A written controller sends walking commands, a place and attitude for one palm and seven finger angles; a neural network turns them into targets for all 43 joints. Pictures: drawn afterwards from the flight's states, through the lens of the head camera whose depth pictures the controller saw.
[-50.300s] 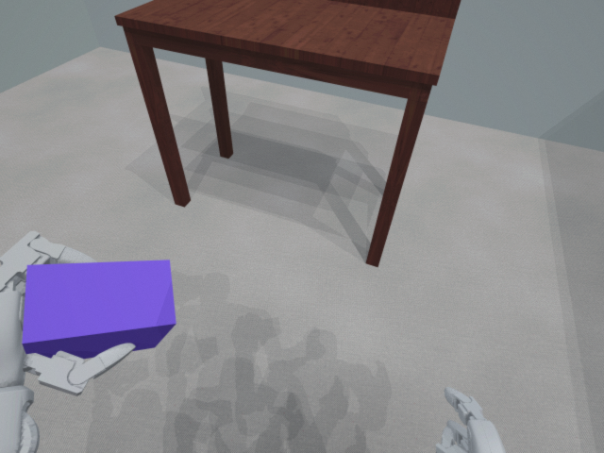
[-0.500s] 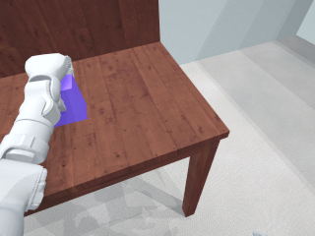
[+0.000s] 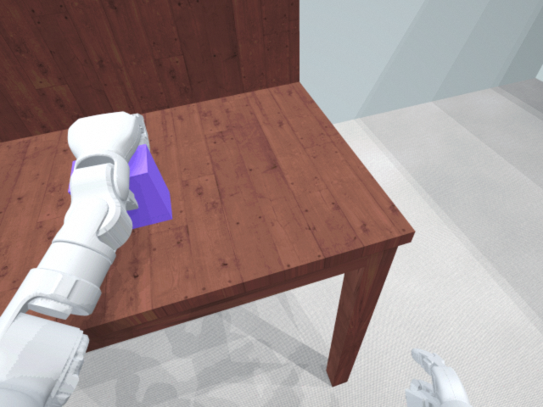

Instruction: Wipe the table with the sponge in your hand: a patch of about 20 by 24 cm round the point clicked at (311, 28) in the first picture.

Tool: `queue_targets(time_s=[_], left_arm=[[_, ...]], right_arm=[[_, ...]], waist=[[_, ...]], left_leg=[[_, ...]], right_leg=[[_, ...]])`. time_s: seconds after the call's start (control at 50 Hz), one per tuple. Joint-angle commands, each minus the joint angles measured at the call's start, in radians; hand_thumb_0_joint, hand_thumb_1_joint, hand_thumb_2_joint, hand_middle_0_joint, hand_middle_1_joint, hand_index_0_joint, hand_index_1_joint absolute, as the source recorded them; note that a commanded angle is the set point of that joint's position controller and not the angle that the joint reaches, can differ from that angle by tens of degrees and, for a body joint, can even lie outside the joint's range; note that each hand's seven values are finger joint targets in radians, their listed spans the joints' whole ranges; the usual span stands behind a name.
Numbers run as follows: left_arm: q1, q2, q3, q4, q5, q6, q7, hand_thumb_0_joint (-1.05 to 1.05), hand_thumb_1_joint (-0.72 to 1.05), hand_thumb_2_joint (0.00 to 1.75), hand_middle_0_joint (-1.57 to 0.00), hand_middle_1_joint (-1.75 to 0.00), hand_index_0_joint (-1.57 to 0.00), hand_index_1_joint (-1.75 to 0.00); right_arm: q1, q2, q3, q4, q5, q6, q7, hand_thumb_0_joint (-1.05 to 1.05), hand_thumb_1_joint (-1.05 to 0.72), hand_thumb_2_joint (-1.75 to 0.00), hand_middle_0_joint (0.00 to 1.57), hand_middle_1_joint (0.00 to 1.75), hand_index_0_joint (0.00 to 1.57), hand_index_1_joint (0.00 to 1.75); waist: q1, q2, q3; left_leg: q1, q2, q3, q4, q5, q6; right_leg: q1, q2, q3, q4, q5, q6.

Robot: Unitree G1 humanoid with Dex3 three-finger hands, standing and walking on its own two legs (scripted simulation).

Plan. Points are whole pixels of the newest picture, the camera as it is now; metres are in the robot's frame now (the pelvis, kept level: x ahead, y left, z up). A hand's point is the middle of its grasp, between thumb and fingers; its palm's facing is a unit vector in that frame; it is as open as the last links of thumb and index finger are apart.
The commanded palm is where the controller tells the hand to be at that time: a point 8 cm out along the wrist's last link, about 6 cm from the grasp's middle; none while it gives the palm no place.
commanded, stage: wipe back along the middle lane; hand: left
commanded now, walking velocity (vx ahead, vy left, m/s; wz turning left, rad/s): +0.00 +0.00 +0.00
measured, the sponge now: (130, 199) +0.39 +0.28 +0.11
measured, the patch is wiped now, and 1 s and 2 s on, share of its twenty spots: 0.55 0.65 0.75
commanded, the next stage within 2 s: slide across to the third lane in 0.70 s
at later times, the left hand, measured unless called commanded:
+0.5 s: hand (125, 179) +0.36 +0.25 +0.17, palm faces +0.13 +0.01 -0.99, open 10.7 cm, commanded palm +0.31 +0.23 +0.20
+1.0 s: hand (133, 197) +0.33 +0.22 +0.18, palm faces +0.20 -0.04 -0.98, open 10.6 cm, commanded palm +0.29 +0.20 +0.21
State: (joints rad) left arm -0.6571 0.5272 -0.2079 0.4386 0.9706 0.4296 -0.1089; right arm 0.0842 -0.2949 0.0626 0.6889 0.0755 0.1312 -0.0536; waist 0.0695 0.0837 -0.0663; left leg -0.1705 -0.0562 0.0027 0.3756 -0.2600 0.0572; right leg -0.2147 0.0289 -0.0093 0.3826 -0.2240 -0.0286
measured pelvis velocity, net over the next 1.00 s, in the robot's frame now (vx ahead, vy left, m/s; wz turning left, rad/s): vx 0.00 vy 0.00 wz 0.00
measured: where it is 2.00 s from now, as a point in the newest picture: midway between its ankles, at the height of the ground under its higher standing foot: outside the picture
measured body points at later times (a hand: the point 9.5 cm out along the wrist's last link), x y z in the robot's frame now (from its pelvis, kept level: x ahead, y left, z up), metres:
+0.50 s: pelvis +0.00 +0.01 +0.00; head +0.00 -0.03 +0.45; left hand +0.35 +0.25 +0.23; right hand +0.22 -0.19 -0.11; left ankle -0.05 +0.08 -0.74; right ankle -0.02 -0.10 -0.74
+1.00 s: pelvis +0.00 +0.00 +0.00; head -0.01 -0.05 +0.44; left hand +0.31 +0.22 +0.23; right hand +0.25 -0.19 -0.09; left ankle -0.05 +0.08 -0.74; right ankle -0.02 -0.10 -0.74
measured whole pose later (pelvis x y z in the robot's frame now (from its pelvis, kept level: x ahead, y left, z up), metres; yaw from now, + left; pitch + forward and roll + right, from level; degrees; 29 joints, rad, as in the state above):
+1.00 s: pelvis +0.00 +0.00 +0.00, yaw +0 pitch +0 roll +0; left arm -0.38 0.44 -0.30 -0.09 0.99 0.67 -0.11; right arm 0.00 -0.28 0.10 0.65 0.07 0.14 0.01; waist 0.14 0.11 -0.05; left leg -0.13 -0.06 0.00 0.42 -0.29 0.05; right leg -0.18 0.03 -0.01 0.44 -0.26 -0.03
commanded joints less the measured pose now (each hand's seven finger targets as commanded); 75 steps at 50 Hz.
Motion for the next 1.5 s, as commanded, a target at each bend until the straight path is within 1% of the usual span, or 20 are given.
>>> queue_targets(time_s=[0.0,0.08,0.24,0.48,0.54,0.76,0.78,0.82,0.96,1.0,1.04,1.08,1.14,1.18,1.2,1.28,1.32,1.38,1.44,1.48], left_arm=[[-0.199,0.087,0.010,-0.077,-0.024,0.029,-0.046,0.00,0.10,1.30,-1.20,-1.60,-1.20,-1.60],[-0.136,0.092,0.044,-0.148,-0.045,0.029,-0.051,0.00,0.10,1.30,-1.20,-1.60,-1.20,-1.60],[-0.044,-0.007,-0.021,-0.287,-0.060,0.081,-0.045,0.00,0.10,1.30,-1.20,-1.60,-1.20,-1.60],[-0.003,0.005,-0.015,-0.371,-0.039,0.186,-0.051,0.00,0.10,1.30,-1.20,-1.60,-1.20,-1.60],[0.057,-0.062,-0.066,-0.416,-0.051,0.176,-0.061,0.00,0.10,1.30,-1.20,-1.60,-1.20,-1.60],[0.211,-0.029,-0.012,-0.573,-0.057,0.196,-0.047,0.00,0.10,1.30,-1.20,-1.60,-1.20,-1.60],[0.199,0.011,0.032,-0.598,-0.047,0.201,-0.040,0.00,0.10,1.30,-1.20,-1.60,-1.20,-1.60],[0.139,-0.062,-0.051,-0.608,-0.040,0.209,-0.035,0.00,0.10,1.30,-1.20,-1.60,-1.20,-1.60],[-0.007,-0.052,-0.089,-0.646,-0.024,0.238,-0.026,0.00,0.10,1.30,-1.20,-1.60,-1.20,-1.60],[-0.090,-0.049,-0.099,-0.647,-0.006,0.250,-0.025,0.00,0.10,1.30,-1.20,-1.60,-1.20,-1.60],[-0.065,-0.072,-0.117,-0.609,-0.024,0.252,-0.028,0.00,0.10,1.30,-1.20,-1.60,-1.20,-1.60],[-0.131,-0.019,-0.076,-0.607,-0.010,0.261,-0.026,0.00,0.10,1.30,-1.20,-1.60,-1.20,-1.60],[-0.200,-0.064,-0.131,-0.557,-0.009,0.260,-0.032,0.00,0.10,1.30,-1.20,-1.60,-1.20,-1.60],[-0.226,-0.014,-0.085,-0.593,-0.002,0.261,-0.026,0.00,0.10,1.30,-1.20,-1.60,-1.20,-1.60],[-0.266,-0.044,-0.120,-0.587,0.007,0.259,-0.028,0.00,0.10,1.30,-1.20,-1.60,-1.20,-1.60],[-0.244,-0.005,-0.067,-0.541,0.014,0.261,-0.013,0.00,0.10,1.30,-1.20,-1.60,-1.20,-1.60],[-0.267,-0.084,-0.131,-0.488,0.002,0.261,-0.006,0.00,0.10,1.30,-1.20,-1.60,-1.20,-1.60],[-0.285,-0.006,-0.052,-0.497,0.005,0.261,0.020,0.00,0.10,1.30,-1.20,-1.60,-1.20,-1.60],[-0.331,-0.095,-0.131,-0.438,-0.005,0.261,0.024,0.00,0.10,1.30,-1.20,-1.60,-1.20,-1.60],[-0.381,-0.081,-0.123,-0.460,0.001,0.259,0.032,0.00,0.10,1.30,-1.20,-1.60,-1.20,-1.60]], right_arm=[[-0.114,-0.113,-0.034,-0.146,-0.006,-0.048,-0.004,0.00,-0.90,-0.90,0.20,0.30,0.20,0.30],[-0.132,-0.113,-0.035,-0.165,-0.009,-0.050,0.002,0.00,-0.90,-0.90,0.20,0.30,0.20,0.30],[-0.161,-0.103,-0.031,-0.176,-0.004,-0.061,0.028,0.00,-0.90,-0.90,0.20,0.30,0.20,0.30],[-0.225,-0.090,-0.009,-0.185,-0.002,-0.063,0.041,0.00,-0.90,-0.90,0.20,0.30,0.20,0.30],[-0.226,-0.078,-0.004,-0.195,-0.001,-0.068,0.047,0.00,-0.90,-0.90,0.20,0.30,0.20,0.30],[-0.263,-0.067,0.004,-0.213,-0.004,-0.055,0.062,0.00,-0.90,-0.90,0.20,0.30,0.20,0.30],[-0.277,-0.073,0.005,-0.213,-0.005,-0.051,0.061,0.00,-0.90,-0.90,0.20,0.30,0.20,0.30],[-0.272,-0.059,0.006,-0.209,-0.004,-0.046,0.062,0.00,-0.90,-0.90,0.20,0.30,0.20,0.30],[-0.291,-0.063,0.002,-0.201,-0.009,-0.037,0.057,0.00,-0.90,-0.90,0.20,0.30,0.20,0.30],[-0.297,-0.057,0.009,-0.206,-0.013,-0.047,0.058,0.00,-0.90,-0.90,0.20,0.30,0.20,0.30],[-0.296,-0.056,0.005,-0.194,-0.008,-0.039,0.057,0.00,-0.90,-0.90,0.20,0.30,0.20,0.30],[-0.314,-0.060,0.009,-0.197,-0.008,-0.041,0.055,0.00,-0.90,-0.90,0.20,0.30,0.20,0.30],[-0.305,-0.054,0.010,-0.179,-0.009,-0.045,0.052,0.00,-0.90,-0.90,0.20,0.30,0.20,0.30],[-0.327,-0.054,0.009,-0.192,-0.011,-0.050,0.056,0.00,-0.90,-0.90,0.20,0.30,0.20,0.30],[-0.326,-0.049,0.012,-0.191,-0.016,-0.060,0.059,0.00,-0.90,-0.90,0.20,0.30,0.20,0.30],[-0.328,-0.050,0.011,-0.182,-0.014,-0.052,0.064,0.00,-0.90,-0.90,0.20,0.30,0.20,0.30],[-0.322,-0.039,0.014,-0.167,-0.013,-0.054,0.066,0.00,-0.90,-0.90,0.20,0.30,0.20,0.30],[-0.334,-0.045,0.010,-0.171,-0.015,-0.051,0.064,0.00,-0.90,-0.90,0.20,0.30,0.20,0.30],[-0.321,-0.039,0.012,-0.151,-0.013,-0.051,0.061,0.00,-0.90,-0.90,0.20,0.30,0.20,0.30],[-0.337,-0.039,0.012,-0.166,-0.008,-0.057,0.060,0.00,-0.90,-0.90,0.20,0.30,0.20,0.30]], waist=[[-0.007,-0.109,-0.219],[0.016,-0.102,-0.246],[0.018,-0.109,-0.194],[0.036,-0.120,-0.192],[0.034,-0.113,-0.198],[0.050,-0.144,-0.140],[0.053,-0.132,-0.158],[0.032,-0.129,-0.149],[0.035,-0.067,-0.186],[0.037,-0.097,-0.236],[0.032,-0.096,-0.200],[0.040,-0.090,-0.219],[0.028,-0.108,-0.207],[0.045,-0.096,-0.251],[0.043,-0.112,-0.274],[0.054,-0.113,-0.243],[0.039,-0.130,-0.199],[0.056,-0.125,-0.230],[0.033,-0.123,-0.198],[0.035,-0.105,-0.218]], left_leg=[[0.017,0.023,-0.006,-0.007,0.398,-0.032],[0.030,0.029,-0.016,-0.002,0.416,-0.033],[0.046,0.041,-0.029,-0.001,0.497,-0.051],[0.029,0.034,-0.024,-0.008,0.404,-0.044],[0.034,0.032,-0.022,-0.002,0.456,-0.048],[0.012,0.029,-0.011,0.009,0.454,-0.041],[0.016,0.030,-0.015,0.012,0.436,-0.039],[0.028,0.030,-0.010,0.018,0.463,-0.036],[0.045,0.024,-0.017,0.008,0.425,-0.036],[0.046,0.016,-0.013,0.019,0.418,-0.025],[0.040,0.018,-0.016,0.004,0.393,-0.029],[0.040,0.016,-0.022,0.000,0.350,-0.025],[0.031,0.010,-0.015,-0.007,0.340,-0.025],[0.047,0.009,-0.023,-0.006,0.337,-0.021],[0.044,0.002,-0.012,0.001,0.361,-0.019],[0.031,0.008,-0.018,-0.017,0.323,-0.024],[0.020,0.005,-0.005,-0.017,0.315,-0.023],[0.021,0.004,-0.005,-0.021,0.269,-0.021],[0.010,0.001,0.006,-0.032,0.254,-0.025],[0.026,0.000,-0.001,-0.029,0.232,-0.021]], right_leg=[[0.159,-0.011,0.005,0.018,0.330,-0.041],[0.168,-0.008,0.009,0.020,0.331,-0.043],[0.147,0.000,-0.010,0.031,0.320,-0.040],[0.164,0.008,0.005,0.040,0.290,-0.046],[0.180,0.005,-0.004,0.053,0.324,-0.041],[0.190,0.009,0.022,0.063,0.373,-0.039],[0.183,0.017,0.046,0.062,0.361,-0.045],[0.179,0.010,0.032,0.062,0.369,-0.045],[0.178,0.008,0.034,0.053,0.328,-0.052],[0.195,0.005,0.034,0.060,0.332,-0.054],[0.190,0.005,0.029,0.050,0.318,-0.050],[0.183,0.010,0.046,0.046,0.282,-0.054],[0.187,0.001,0.030,0.039,0.273,-0.050],[0.200,0.008,0.047,0.042,0.268,-0.054],[0.220,0.000,0.037,0.047,0.291,-0.052],[0.210,0.009,0.052,0.038,0.253,-0.056],[0.197,0.002,0.032,0.032,0.244,-0.051],[0.207,0.006,0.057,0.020,0.202,-0.049],[0.194,-0.003,0.038,0.009,0.187,-0.045],[0.180,0.003,0.050,0.007,0.152,-0.048]])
